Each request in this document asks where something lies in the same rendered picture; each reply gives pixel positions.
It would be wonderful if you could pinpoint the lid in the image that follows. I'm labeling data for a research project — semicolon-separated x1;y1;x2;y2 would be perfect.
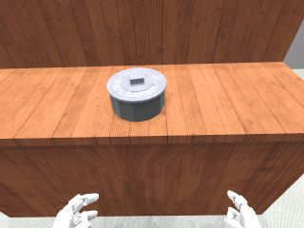
106;67;167;104

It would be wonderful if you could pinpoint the table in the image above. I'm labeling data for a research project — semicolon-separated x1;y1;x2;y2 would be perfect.
0;0;304;218

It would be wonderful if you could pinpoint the robot right hand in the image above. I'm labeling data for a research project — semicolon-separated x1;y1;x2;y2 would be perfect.
224;190;261;228

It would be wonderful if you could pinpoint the pot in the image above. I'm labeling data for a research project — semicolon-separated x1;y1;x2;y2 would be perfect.
109;91;165;122

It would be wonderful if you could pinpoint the robot left hand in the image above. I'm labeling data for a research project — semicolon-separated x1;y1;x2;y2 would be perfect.
52;193;99;228

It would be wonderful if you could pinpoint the knob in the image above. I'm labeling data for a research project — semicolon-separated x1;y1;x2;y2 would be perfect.
128;71;144;85

